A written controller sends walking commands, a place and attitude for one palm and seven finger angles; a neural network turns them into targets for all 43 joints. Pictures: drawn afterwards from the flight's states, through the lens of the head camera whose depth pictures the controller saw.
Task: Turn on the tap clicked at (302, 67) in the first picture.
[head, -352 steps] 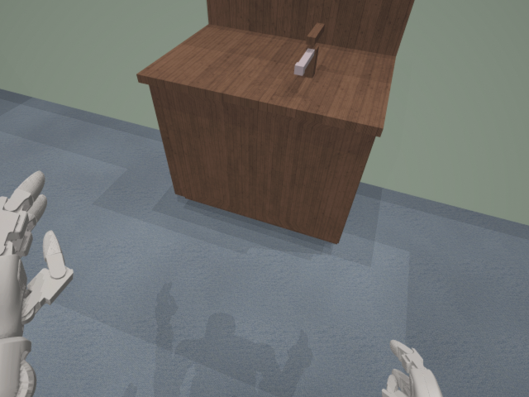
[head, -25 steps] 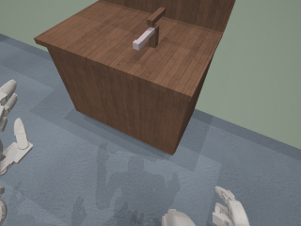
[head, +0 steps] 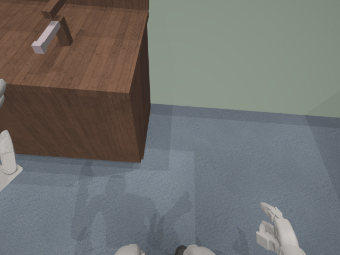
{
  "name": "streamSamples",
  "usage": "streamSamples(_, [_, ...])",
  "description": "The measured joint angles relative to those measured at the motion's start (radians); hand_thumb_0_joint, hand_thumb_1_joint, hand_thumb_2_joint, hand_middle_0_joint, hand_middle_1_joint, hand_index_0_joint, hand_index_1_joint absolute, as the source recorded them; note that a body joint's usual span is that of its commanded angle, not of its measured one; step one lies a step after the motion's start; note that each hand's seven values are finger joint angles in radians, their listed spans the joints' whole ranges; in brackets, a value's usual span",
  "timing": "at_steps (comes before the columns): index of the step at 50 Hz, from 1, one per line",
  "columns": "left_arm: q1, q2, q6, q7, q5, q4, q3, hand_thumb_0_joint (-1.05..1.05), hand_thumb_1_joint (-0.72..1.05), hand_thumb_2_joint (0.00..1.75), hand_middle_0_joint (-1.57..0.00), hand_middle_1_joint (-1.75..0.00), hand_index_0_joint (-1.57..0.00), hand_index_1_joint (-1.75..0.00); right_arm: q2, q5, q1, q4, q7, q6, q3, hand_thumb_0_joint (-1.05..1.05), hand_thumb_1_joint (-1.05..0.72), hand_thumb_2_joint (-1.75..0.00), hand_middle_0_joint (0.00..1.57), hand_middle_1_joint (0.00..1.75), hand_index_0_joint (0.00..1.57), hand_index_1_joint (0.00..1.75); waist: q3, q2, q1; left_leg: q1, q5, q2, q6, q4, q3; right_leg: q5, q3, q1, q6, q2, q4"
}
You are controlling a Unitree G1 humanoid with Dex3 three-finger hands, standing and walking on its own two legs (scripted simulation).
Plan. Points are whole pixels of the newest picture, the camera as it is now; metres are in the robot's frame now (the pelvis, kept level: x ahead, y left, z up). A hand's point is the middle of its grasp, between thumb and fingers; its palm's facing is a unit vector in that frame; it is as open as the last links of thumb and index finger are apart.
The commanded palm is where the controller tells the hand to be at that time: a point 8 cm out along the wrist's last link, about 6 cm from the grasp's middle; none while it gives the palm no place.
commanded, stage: turn to face it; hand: left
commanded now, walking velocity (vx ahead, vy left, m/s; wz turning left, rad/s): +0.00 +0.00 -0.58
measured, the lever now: (39, 47) +0.67 +0.44 +0.05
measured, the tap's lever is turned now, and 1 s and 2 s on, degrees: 0 0 0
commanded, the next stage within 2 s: take the last steps up to it in 0.50 s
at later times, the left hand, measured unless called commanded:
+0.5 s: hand (121, 168) +0.23 +0.09 +0.18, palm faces +0.09 -0.82 -0.56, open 7.4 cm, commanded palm +0.17 +0.17 +0.19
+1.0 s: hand (76, 194) +0.19 +0.14 +0.19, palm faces +0.23 -0.88 -0.42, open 7.4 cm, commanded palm +0.15 +0.18 +0.19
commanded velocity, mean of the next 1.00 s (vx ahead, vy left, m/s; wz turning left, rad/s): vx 0.10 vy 0.06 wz -0.18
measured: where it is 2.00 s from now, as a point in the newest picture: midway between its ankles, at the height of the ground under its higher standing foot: outside the picture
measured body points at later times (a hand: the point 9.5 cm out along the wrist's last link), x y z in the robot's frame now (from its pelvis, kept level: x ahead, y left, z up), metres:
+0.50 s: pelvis -0.06 -0.06 +0.00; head +0.00 -0.10 +0.44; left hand +0.21 +0.14 +0.21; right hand +0.04 -0.32 -0.12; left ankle -0.03 +0.09 -0.66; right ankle -0.05 -0.14 -0.73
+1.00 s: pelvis -0.07 -0.04 +0.01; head -0.10 -0.04 +0.46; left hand +0.17 +0.19 +0.21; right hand +0.02 -0.31 -0.07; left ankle -0.06 +0.05 -0.73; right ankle -0.09 -0.15 -0.71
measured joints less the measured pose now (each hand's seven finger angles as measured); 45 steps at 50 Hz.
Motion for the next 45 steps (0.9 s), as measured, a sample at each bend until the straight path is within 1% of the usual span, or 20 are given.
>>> streamSamples(2, [-0.018, -0.003, 0.005, 0.002, 0.001, 0.019, 0.003, 0.01, 0.89, 0.89, -0.22, -0.3, -0.22, -0.31, 0.009, 0.0, 0.011, 0.003, -0.005, 0.001, 0.003, 0.01, -0.91, -0.9, 0.2, 0.3, 0.19, 0.3, -0.021, -0.022, 0.011, 0.043, 0.096, -0.016, 0.04, -0.091, 0.022, -0.018, 0.024, -0.019, 0.009, -0.002, 0.045])
streamSamples(3, [-0.036, -0.009, 0.008, 0.001, 0.004, 0.04, 0.0, 0.01, 0.89, 0.89, -0.22, -0.3, -0.22, -0.31, 0.02, -0.001, 0.018, 0.002, -0.009, 0.001, 0.006, 0.01, -0.91, -0.9, 0.2, 0.3, 0.19, 0.3, -0.027, -0.038, 0.023, 0.053, 0.107, -0.021, 0.058, -0.095, 0.043, -0.098, 0.035, -0.041, 0.016, -0.005, 0.108])
streamSamples(5, [-0.069, -0.038, 0.012, 0.001, 0.016, 0.099, -0.011, 0.01, 0.89, 0.89, -0.22, -0.3, -0.21, -0.31, 0.041, -0.007, 0.029, 0.003, -0.015, -0.008, 0.016, 0.01, -0.91, -0.9, 0.2, 0.3, 0.19, 0.3, -0.039, -0.034, 0.043, 0.071, 0.098, -0.003, 0.071, -0.095, 0.07, -0.236, -0.006, -0.103, 0.04, -0.008, 0.33])
streamSamples(7, [-0.1, -0.075, 0.026, 0.004, 0.022, 0.153, -0.034, 0.01, 0.89, 0.89, -0.22, -0.3, -0.21, -0.31, 0.063, -0.009, 0.041, 0.007, -0.012, -0.021, 0.027, 0.01, -0.9, -0.9, 0.2, 0.3, 0.19, 0.3, -0.049, -0.01, 0.048, 0.087, 0.095, 0.026, 0.067, -0.105, 0.077, -0.269, -0.056, -0.138, 0.059, -0.024, 0.507])
streamSamples(8, [-0.117, -0.096, 0.037, 0.005, 0.024, 0.172, -0.052, 0.01, 0.89, 0.89, -0.21, -0.3, -0.21, -0.31, 0.073, -0.007, 0.048, 0.009, -0.007, -0.028, 0.033, 0.01, -0.9, -0.9, 0.2, 0.3, 0.19, 0.3, -0.052, 0.004, 0.053, 0.095, 0.099, 0.04, 0.063, -0.114, 0.082, -0.269, -0.078, -0.139, 0.068, -0.039, 0.544])
streamSamples(10, [-0.147, -0.136, 0.058, 0.006, 0.028, 0.185, -0.091, 0.02, 0.89, 0.89, -0.21, -0.3, -0.21, -0.31, 0.089, 0.0, 0.055, 0.013, 0.004, -0.041, 0.047, 0.01, -0.9, -0.9, 0.2, 0.3, 0.19, 0.3, -0.051, 0.026, 0.07, 0.109, 0.109, 0.071, 0.052, -0.128, 0.1, -0.258, -0.113, -0.118, 0.082, -0.071, 0.526])
streamSamples(12, [-0.164, -0.157, 0.066, 0.008, 0.03, 0.179, -0.125, 0.02, 0.9, 0.89, -0.21, -0.3, -0.2, -0.3, 0.106, 0.001, 0.059, 0.011, 0.012, -0.058, 0.063, 0.01, -0.9, -0.9, 0.2, 0.3, 0.2, 0.3, -0.045, 0.041, 0.072, 0.11, 0.115, 0.099, 0.041, -0.132, 0.116, -0.261, -0.136, -0.077, 0.089, -0.097, 0.44])
streamSamples(16, [-0.182, -0.119, 0.059, 0.002, 0.029, 0.161, -0.139, 0.02, 0.9, 0.89, -0.21, -0.3, -0.2, -0.3, 0.134, -0.005, 0.057, -0.003, 0.021, -0.09, 0.088, 0.01, -0.9, -0.9, 0.2, 0.3, 0.2, 0.3, -0.021, 0.054, 0.055, 0.079, 0.119, 0.147, 0.008, -0.103, 0.139, -0.264, -0.171, 0.031, 0.091, -0.114, 0.215])
streamSamples(17, [-0.181, -0.1, 0.056, 0.001, 0.028, 0.155, -0.129, 0.02, 0.9, 0.89, -0.21, -0.3, -0.2, -0.3, 0.137, -0.005, 0.057, -0.008, 0.023, -0.096, 0.09, 0.01, -0.9, -0.9, 0.2, 0.3, 0.2, 0.3, -0.016, 0.056, 0.05, 0.063, 0.113, 0.158, -0.002, -0.081, 0.143, -0.23, -0.181, 0.066, 0.088, -0.114, 0.143])
streamSamples(18, [-0.179, -0.081, 0.051, -0.001, 0.027, 0.149, -0.116, 0.02, 0.9, 0.89, -0.21, -0.3, -0.2, -0.3, 0.136, -0.003, 0.057, -0.013, 0.027, -0.102, 0.09, 0.01, -0.9, -0.9, 0.2, 0.3, 0.2, 0.3, -0.01, 0.058, 0.046, 0.044, 0.103, 0.171, -0.013, -0.05, 0.147, -0.158, -0.187, 0.091, 0.07, -0.111, 0.078])
streamSamples(19, [-0.18, -0.078, 0.044, -0.003, 0.028, 0.149, -0.11, 0.02, 0.89, 0.89, -0.21, -0.3, -0.2, -0.3, 0.125, -0.001, 0.049, -0.009, 0.029, -0.103, 0.085, 0.01, -0.9, -0.9, 0.2, 0.3, 0.2, 0.3, 0.006, 0.082, 0.033, 0.026, 0.087, 0.191, -0.011, -0.014, 0.131, -0.126, -0.198, 0.089, 0.036, -0.091, 0.077])
streamSamples(21, [-0.167, -0.073, 0.035, -0.008, 0.025, 0.143, -0.103, 0.02, 0.89, 0.89, -0.21, -0.3, -0.21, -0.31, 0.099, 0.0, 0.034, 0.013, 0.023, -0.091, 0.073, 0.01, -0.9, -0.9, 0.2, 0.3, 0.2, 0.3, 0.025, 0.098, 0.006, -0.036, -0.054, 0.154, -0.003, 0.135, 0.056, -0.138, -0.201, 0.068, -0.012, -0.081, 0.104])
streamSamples(23, [-0.13, -0.065, 0.031, -0.013, 0.015, 0.132, -0.086, 0.02, 0.89, 0.89, -0.21, -0.3, -0.21, -0.31, 0.073, 0.005, 0.024, 0.038, 0.016, -0.071, 0.058, 0.01, -0.9, -0.9, 0.2, 0.3, 0.2, 0.3, 0.027, 0.087, -0.007, -0.096, -0.091, 0.092, -0.002, 0.308, 0.01, -0.136, -0.183, 0.057, -0.03, -0.081, 0.091])
streamSamples(25, [-0.068, -0.056, 0.022, -0.012, 0.006, 0.126, -0.058, 0.02, 0.89, 0.89, -0.22, -0.3, -0.21, -0.31, 0.05, 0.006, 0.018, 0.051, 0.005, -0.046, 0.042, 0.01, -0.9, -0.9, 0.2, 0.3, 0.2, 0.3, 0.02, 0.074, -0.02, -0.136, -0.073, 0.05, -0.006, 0.42, -0.002, -0.11, -0.162, 0.054, -0.037, -0.076, 0.055])
streamSamples(28, [-0.001, -0.05, 0.016, -0.007, 0.001, 0.141, -0.035, 0.01, 0.89, 0.89, -0.22, -0.3, -0.21, -0.31, 0.021, 0.003, 0.022, 0.062, -0.013, -0.027, 0.016, 0.01, -0.9, -0.9, 0.2, 0.3, 0.2, 0.3, 0.0, 0.063, -0.03, -0.156, -0.03, 0.02, -0.009, 0.45, 0.001, -0.065, -0.143, 0.058, -0.045, -0.063, -0.005])
streamSamples(31, [0.008, -0.055, 0.021, 0.002, -0.001, 0.16, -0.041, 0.01, 0.89, 0.89, -0.22, -0.3, -0.21, -0.31, -0.003, 0.002, 0.036, 0.07, -0.031, -0.029, -0.003, 0.01, -0.9, -0.9, 0.2, 0.3, 0.19, 0.3, -0.02, 0.049, -0.022, -0.126, -0.022, 0.006, -0.001, 0.355, 0.011, -0.033, -0.131, 0.062, -0.052, -0.055, -0.045])
streamSamples(35, [-0.025, -0.079, 0.029, 0.016, 0.009, 0.164, -0.08, 0.02, 0.89, 0.89, -0.22, -0.3, -0.21, -0.31, -0.02, 0.0, 0.059, 0.078, -0.048, -0.047, -0.012, 0.01, -0.91, -0.9, 0.2, 0.3, 0.19, 0.3, -0.054, 0.031, -0.011, -0.041, -0.03, -0.012, 0.03, 0.16, 0.014, -0.009, -0.134, 0.07, -0.055, -0.051, -0.079])
streamSamples(41, [-0.065, -0.099, 0.028, 0.022, 0.034, 0.15, -0.131, 0.02, 0.89, 0.89, -0.22, -0.3, -0.21, -0.31, -0.007, -0.008, 0.086, 0.07, -0.054, -0.059, -0.002, 0.01, -0.91, -0.9, 0.19, 0.3, 0.19, 0.3, -0.121, 0.007, -0.007, 0.133, -0.013, -0.034, 0.076, -0.158, 0.032, 0.005, -0.162, 0.083, -0.044, -0.055, -0.096])
streamSamples(43, [-0.076, -0.097, 0.02, 0.022, 0.04, 0.164, -0.131, 0.02, 0.89, 0.89, -0.22, -0.3, -0.21, -0.31, 0.009, -0.011, 0.09, 0.063, -0.057, -0.061, 0.003, 0.01, -0.91, -0.9, 0.2, 0.3, 0.19, 0.3, -0.132, -0.004, -0.001, 0.164, 0.063, -0.043, 0.094, -0.219, 0.036, -0.027, -0.162, 0.077, -0.031, -0.064, -0.063])
streamSamples(45, [-0.081, -0.104, 0.016, 0.023, 0.046, 0.188, -0.125, 0.02, 0.89, 0.89, -0.22, -0.3, -0.21, -0.31, 0.023, -0.011, 0.096, 0.053, -0.058, -0.067, 0.012, 0.01, -0.9, -0.9, 0.2, 0.3, 0.19, 0.3, -0.14, 0.001, 0.009, 0.171, 0.116, -0.043, 0.102, -0.215, 0.043, -0.137, -0.157, 0.064, -0.004, -0.067, 0.01])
